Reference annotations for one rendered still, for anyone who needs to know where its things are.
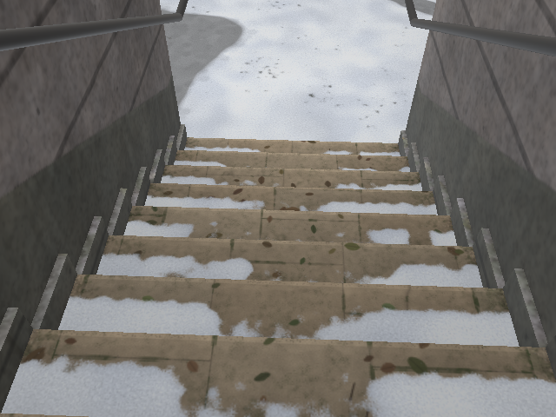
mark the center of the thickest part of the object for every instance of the stairs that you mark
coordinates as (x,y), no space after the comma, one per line
(277,278)

